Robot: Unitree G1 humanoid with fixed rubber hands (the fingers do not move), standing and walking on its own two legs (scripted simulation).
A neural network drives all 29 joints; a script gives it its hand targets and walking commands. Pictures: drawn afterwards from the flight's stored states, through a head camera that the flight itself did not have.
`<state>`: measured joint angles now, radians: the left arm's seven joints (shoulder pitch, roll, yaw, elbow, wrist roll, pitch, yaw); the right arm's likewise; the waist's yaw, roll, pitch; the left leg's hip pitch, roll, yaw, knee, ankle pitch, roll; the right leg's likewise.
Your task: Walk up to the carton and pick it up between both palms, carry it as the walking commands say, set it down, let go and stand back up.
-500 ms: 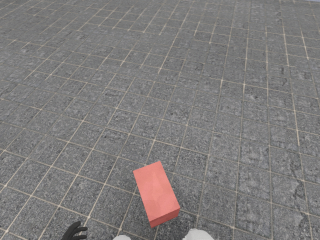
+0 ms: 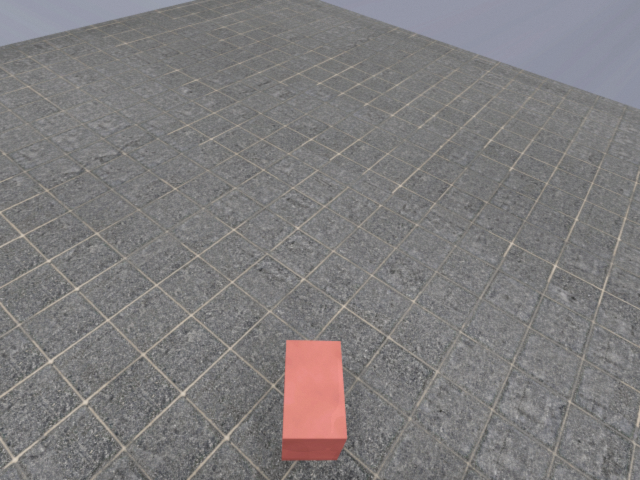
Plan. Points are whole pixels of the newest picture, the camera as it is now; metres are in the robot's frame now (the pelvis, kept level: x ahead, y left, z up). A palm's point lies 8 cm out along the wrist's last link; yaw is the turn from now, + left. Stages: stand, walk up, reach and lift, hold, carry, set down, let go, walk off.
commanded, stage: walk up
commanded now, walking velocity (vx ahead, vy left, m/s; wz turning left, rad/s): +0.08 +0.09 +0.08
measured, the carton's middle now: (311, 399) +0.46 +0.00 -0.66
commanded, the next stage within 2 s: stand in 1.22 s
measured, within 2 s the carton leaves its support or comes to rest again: neither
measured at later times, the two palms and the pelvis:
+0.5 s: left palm out of the picture +0.01 +0.28 -0.17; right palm out of the picture +0.02 -0.20 -0.15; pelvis -0.01 +0.03 -0.02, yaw +1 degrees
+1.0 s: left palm out of the picture +0.03 +0.26 -0.15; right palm out of the picture +0.04 -0.17 -0.14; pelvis +0.02 +0.04 +0.01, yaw +3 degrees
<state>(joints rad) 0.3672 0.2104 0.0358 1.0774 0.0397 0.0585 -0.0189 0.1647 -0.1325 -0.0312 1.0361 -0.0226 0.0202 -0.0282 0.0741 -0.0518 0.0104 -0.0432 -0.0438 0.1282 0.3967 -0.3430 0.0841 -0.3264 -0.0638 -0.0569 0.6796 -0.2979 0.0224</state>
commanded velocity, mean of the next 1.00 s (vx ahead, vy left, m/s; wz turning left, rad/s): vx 0.03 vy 0.06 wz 0.10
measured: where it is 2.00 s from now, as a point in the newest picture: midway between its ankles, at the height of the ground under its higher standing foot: outside the picture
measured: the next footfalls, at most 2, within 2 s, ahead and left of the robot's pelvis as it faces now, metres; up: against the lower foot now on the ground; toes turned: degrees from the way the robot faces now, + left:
right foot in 0.08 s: +0.05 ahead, -0.17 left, +0.00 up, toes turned -6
left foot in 0.34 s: +0.03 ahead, +0.17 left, +0.00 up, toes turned -8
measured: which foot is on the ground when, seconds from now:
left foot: down 0.00-0.12, up 0.14-0.32, down 0.34-1.00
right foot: up 0.00-0.06, down 0.08-0.36, up 0.38-0.52, down 0.54-1.00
